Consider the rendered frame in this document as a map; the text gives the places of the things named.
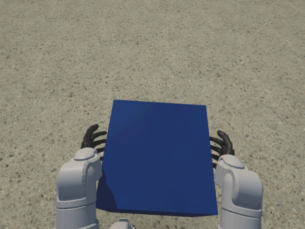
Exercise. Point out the robot right forearm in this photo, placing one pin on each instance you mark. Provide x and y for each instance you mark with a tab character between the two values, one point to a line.
242	194

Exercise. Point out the robot left forearm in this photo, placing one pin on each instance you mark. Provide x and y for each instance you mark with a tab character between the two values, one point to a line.
76	191

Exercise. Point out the carton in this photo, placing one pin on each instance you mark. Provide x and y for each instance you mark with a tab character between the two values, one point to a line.
157	161

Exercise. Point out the robot left hand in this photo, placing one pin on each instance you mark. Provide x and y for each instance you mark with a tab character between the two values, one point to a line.
89	137

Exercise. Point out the robot left shin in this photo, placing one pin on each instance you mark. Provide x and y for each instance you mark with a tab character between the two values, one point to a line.
126	220

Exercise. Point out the robot right hand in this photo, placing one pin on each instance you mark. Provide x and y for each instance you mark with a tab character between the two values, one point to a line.
225	144

